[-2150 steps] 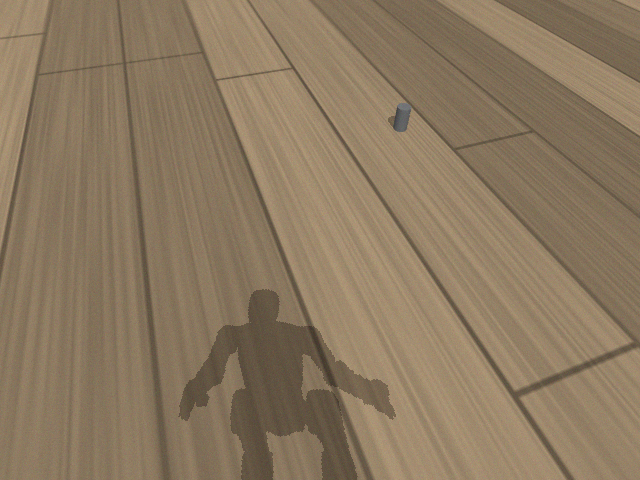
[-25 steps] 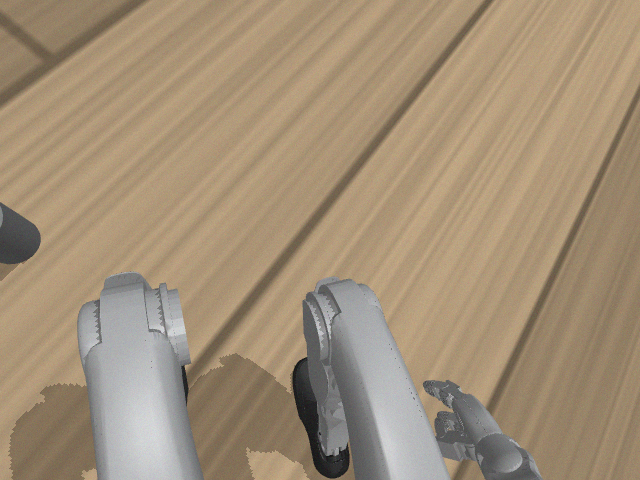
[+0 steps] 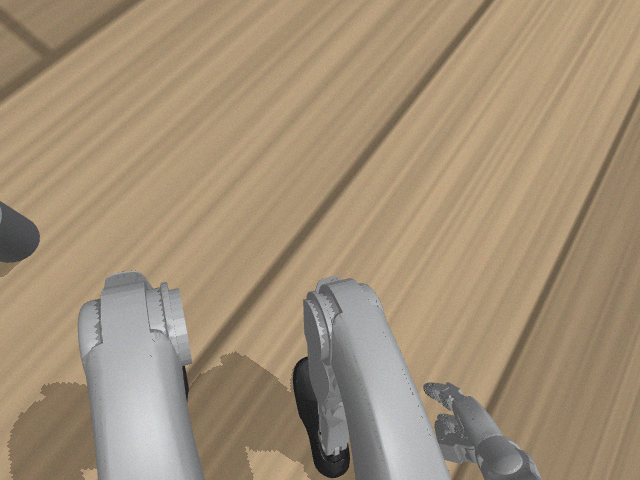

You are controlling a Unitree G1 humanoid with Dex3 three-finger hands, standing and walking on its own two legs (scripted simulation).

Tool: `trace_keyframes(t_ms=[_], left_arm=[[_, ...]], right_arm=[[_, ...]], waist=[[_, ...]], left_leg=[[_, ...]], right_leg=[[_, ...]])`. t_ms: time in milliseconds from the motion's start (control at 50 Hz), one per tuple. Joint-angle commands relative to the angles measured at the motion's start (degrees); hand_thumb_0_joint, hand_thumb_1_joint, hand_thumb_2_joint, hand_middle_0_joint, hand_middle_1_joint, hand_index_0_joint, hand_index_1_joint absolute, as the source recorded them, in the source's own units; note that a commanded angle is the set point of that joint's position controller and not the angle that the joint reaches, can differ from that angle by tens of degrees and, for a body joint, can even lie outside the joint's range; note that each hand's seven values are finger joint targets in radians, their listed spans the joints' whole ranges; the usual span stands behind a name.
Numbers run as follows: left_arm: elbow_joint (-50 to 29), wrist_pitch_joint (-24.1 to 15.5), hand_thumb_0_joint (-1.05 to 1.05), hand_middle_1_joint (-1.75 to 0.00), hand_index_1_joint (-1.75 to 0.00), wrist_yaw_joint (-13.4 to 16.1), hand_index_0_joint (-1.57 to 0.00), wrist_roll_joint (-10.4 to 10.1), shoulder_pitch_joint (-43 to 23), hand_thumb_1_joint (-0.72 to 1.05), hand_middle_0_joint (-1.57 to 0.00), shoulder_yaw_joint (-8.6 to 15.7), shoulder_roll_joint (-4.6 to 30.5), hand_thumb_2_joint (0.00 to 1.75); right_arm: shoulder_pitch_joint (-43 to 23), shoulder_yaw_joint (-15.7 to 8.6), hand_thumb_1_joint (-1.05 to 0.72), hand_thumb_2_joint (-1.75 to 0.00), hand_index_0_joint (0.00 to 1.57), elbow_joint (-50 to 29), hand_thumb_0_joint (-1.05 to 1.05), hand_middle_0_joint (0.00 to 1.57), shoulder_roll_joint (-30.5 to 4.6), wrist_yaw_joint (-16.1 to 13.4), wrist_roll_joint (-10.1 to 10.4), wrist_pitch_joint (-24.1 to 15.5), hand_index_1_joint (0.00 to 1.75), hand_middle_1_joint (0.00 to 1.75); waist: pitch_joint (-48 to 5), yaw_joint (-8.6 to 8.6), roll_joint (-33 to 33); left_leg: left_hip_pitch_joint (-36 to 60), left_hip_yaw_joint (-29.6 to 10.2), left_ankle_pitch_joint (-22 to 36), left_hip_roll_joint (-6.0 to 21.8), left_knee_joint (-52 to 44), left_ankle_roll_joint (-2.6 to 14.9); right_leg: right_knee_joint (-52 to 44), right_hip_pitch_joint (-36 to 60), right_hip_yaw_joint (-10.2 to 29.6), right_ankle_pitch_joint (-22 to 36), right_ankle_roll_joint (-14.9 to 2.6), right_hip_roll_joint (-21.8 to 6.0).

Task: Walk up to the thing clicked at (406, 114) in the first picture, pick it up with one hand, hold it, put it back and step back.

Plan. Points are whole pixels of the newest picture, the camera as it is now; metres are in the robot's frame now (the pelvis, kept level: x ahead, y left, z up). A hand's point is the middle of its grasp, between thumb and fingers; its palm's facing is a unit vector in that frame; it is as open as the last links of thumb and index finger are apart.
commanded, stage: rise first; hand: left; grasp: from above
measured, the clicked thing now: out of the picture +0.38 +0.42 -0.28
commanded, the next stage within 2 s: none
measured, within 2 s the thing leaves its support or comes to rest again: neither
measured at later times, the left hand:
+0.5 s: hand out of the picture +0.36 +0.45 -0.14, palm faces -0.37 -0.17 -0.91, open 13.3 cm
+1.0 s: hand out of the picture +0.36 +0.45 -0.15, palm faces -0.37 -0.17 -0.91, open 13.5 cm
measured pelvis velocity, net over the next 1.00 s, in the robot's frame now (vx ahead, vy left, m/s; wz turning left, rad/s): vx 0.00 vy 0.00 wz -0.01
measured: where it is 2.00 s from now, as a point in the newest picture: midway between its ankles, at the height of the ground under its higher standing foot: (251, 430)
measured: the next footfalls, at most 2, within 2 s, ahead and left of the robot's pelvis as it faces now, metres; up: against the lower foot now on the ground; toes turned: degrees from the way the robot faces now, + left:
none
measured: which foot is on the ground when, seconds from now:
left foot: down 0.00-1.00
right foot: down 0.00-1.00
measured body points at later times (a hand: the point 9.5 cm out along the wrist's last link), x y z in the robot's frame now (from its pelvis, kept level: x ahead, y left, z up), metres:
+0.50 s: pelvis +0.00 +0.00 +0.00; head +0.22 +0.13 +0.37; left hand +0.37 +0.45 -0.09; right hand +0.16 -0.25 -0.11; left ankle +0.11 +0.15 -0.31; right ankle +0.09 -0.11 -0.31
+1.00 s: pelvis +0.00 +0.00 -0.01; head +0.21 +0.13 +0.37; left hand +0.37 +0.45 -0.10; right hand +0.15 -0.25 -0.11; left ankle +0.11 +0.15 -0.31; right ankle +0.09 -0.11 -0.31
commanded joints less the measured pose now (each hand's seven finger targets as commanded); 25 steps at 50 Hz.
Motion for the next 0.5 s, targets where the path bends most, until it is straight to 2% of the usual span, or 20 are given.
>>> trace_keyframes(t_ms=[0, 40, 60, 80, 140, 160, 220, 260, 360, 400, 440, 480], left_arm=[[-9.1, 0.3, 0.0, -0.72, -0.75, 1.9, -0.27, -1.6, -11.6, -0.37, -0.3, 3.7, 19.2, 0.85], [-9.1, 0.6, 0.0, -0.74, -0.77, 1.7, -0.27, -1.2, -11.2, -0.38, -0.29, 2.8, 18.3, 0.85], [-8.7, 0.6, 0.0, -0.74, -0.76, 1.8, -0.27, -1.4, -11.4, -0.37, -0.3, 3.0, 17.9, 0.85], [-7.4, 0.7, 0.0, -0.74, -0.76, 1.8, -0.27, -1.2, -10.5, -0.37, -0.29, 3.2, 18.5, 0.85], [-7.0, -0.1, 0.0, -0.75, -0.77, 2.2, -0.26, -1.3, -12.0, -0.37, -0.28, 3.0, 18.2, 0.85], [-7.4, -0.5, 0.0, -0.76, -0.78, 2.5, -0.26, -1.1, -12.7, -0.38, -0.28, 4.2, 19.9, 0.85], [-5.6, -1.2, 0.0, -0.76, -0.78, 2.8, -0.26, -0.9, -12.1, -0.38, -0.28, 4.1, 19.4, 0.85], [-6.2, -1.5, 0.0, -0.78, -0.8, 3.1, -0.25, -0.2, -12.9, -0.38, -0.27, 4.9, 21.4, 0.85], [-7.6, -1.4, 0.0, -0.78, -0.8, 3.4, -0.25, -0.2, -13.6, -0.39, -0.26, 5.6, 21.8, 0.86], [-7.7, -0.9, 0.0, -0.78, -0.8, 3.0, -0.24, -0.3, -14.1, -0.4, -0.26, 4.5, 21.1, 0.87], [-7.7, -0.4, 0.0, -0.79, -0.81, 2.8, -0.23, -0.6, -12.7, -0.41, -0.25, 5.1, 21.4, 0.88], [-8.8, 0.2, 0.0, -0.78, -0.81, 2.2, -0.23, -1.1, -13.3, -0.42, -0.25, 3.8, 19.8, 0.88]], right_arm=[[7.1, -5.1, -0.89, -0.9, 0.2, -2.3, 0.0, 0.2, -14.7, -0.7, 0.3, 0.0, 0.3, 0.3], [7.3, -4.9, -0.9, -0.9, 0.2, -2.0, 0.0, 0.2, -14.3, -0.7, 0.5, 0.1, 0.3, 0.3], [7.4, -4.9, -0.9, -0.9, 0.2, -2.1, 0.0, 0.2, -14.3, -0.7, 0.5, 0.1, 0.3, 0.3], [7.3, -4.9, -0.89, -0.9, 0.2, -1.9, 0.0, 0.2, -14.3, -0.7, 0.5, 0.0, 0.3, 0.3], [7.2, -4.4, -0.89, -0.9, 0.2, -2.0, 0.0, 0.2, -14.3, -0.5, 0.3, 0.0, 0.3, 0.3], [7.2, -4.3, -0.89, -0.9, 0.2, -2.0, 0.0, 0.2, -14.3, -0.5, 0.2, -0.1, 0.3, 0.3], [6.6, -4.1, -0.89, -0.9, 0.2, -1.9, 0.0, 0.2, -14.5, -0.5, 0.0, -0.2, 0.3, 0.3], [6.5, -3.9, -0.89, -0.9, 0.2, -1.7, 0.0, 0.2, -14.5, -0.5, -0.1, -0.2, 0.3, 0.3], [6.6, -4.4, -0.9, -0.9, 0.2, -1.9, 0.0, 0.2, -14.9, -0.4, -0.4, -0.3, 0.3, 0.3], [6.7, -4.5, -0.9, -0.9, 0.2, -1.9, 0.0, 0.2, -14.8, -0.6, -0.3, -0.2, 0.3, 0.3], [7.1, -4.9, -0.9, -0.9, 0.2, -1.7, 0.0, 0.2, -14.9, -0.6, -0.3, -0.1, 0.3, 0.3], [7.5, -5.1, -0.9, -0.9, 0.2, -1.7, 0.0, 0.2, -14.7, -0.6, -0.1, -0.2, 0.3, 0.3]], waist=[[-37.8, 1.69, 23.2], [-37.4, 1.62, 22.7], [-37.2, 1.28, 21.9], [-36.7, 1.71, 20.9], [-36.5, 0.7, 19.7], [-36.4, 0.99, 20.1], [-35.8, 1.03, 19.9], [-37.3, 1.74, 22.1], [-39.8, 1.91, 24.1], [-39.0, 1.39, 24.2], [-39.6, 2.02, 23.9], [-39.2, 1.52, 23.3]], left_leg=[[39.1, 6.8, -1.8, 1.0, -12.5, 1.59], [39.0, 6.9, -1.0, 0.9, -12.4, 1.7], [38.4, 7.0, -0.5, 0.8, -12.1, 1.79], [38.0, 7.2, -0.1, 0.9, -12.0, 1.89], [36.3, 7.4, 0.8, 0.8, -10.7, 2.22], [36.4, 7.4, 0.7, 0.8, -10.8, 2.14], [36.3, 7.3, 0.2, 0.8, -10.6, 2.11], [37.4, 7.3, 0.4, 0.8, -10.7, 1.83], [40.4, 7.0, 0.8, 1.0, -11.2, 1.56], [40.1, 7.0, -0.4, 1.1, -11.4, 1.59], [40.1, 7.1, -0.3, 1.0, -11.6, 1.6], [40.1, 7.2, 0.1, 1.1, -11.6, 1.73]], right_leg=[[-17.1, 4.3, -2.8, 9.2, -4.25, -0.3], [-17.4, 4.9, -2.6, 9.9, -4.16, -0.3], [-17.4, 5.3, -2.7, 10.3, -4.03, -0.3], [-17.7, 5.3, -2.5, 10.6, -4.1, -0.2], [-17.8, 6.4, -2.3, 11.7, -3.77, -0.1], [-17.7, 6.7, -2.3, 11.4, -3.79, -0.2], [-17.4, 5.7, -2.6, 10.5, -3.82, 0.0], [-16.7, 5.7, -2.5, 10.7, -4.06, 0.0], [-16.3, 5.1, -3.0, 10.6, -4.08, -0.1], [-16.6, 4.5, -3.0, 9.9, -4.05, -0.1], [-16.9, 5.4, -2.9, 9.9, -4.04, -0.2], [-17.6, 5.7, -2.6, 10.4, -3.97, -0.2]])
